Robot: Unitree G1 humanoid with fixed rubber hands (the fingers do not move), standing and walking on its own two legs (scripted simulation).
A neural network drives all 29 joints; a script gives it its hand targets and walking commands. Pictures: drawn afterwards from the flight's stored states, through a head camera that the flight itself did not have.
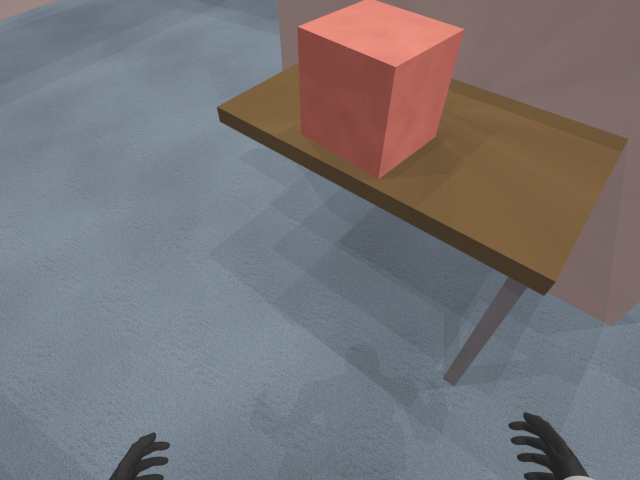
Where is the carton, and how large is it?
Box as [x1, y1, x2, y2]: [297, 0, 464, 178]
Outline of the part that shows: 364,0 297,27 301,133 371,175 379,178 435,136 464,29 375,0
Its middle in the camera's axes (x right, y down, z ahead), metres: +0.13 -0.35 +0.91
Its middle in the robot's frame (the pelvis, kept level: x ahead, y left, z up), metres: +0.91 -0.13 +0.01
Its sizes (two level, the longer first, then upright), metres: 0.257 0.236 0.264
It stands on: a table, 0.65 m high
